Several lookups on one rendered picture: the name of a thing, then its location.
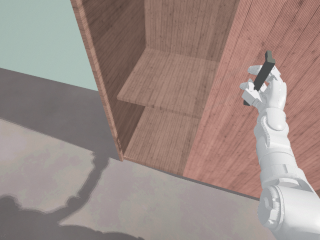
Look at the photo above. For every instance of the right robot forearm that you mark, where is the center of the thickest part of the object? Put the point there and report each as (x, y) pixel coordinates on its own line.
(275, 156)

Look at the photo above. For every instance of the right robot hand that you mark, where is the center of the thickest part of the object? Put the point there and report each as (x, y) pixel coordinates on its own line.
(271, 96)

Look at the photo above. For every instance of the right robot upper arm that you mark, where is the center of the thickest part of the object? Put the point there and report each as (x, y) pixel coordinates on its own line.
(289, 213)

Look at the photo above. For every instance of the handle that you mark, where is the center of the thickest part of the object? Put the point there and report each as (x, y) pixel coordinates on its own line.
(263, 73)

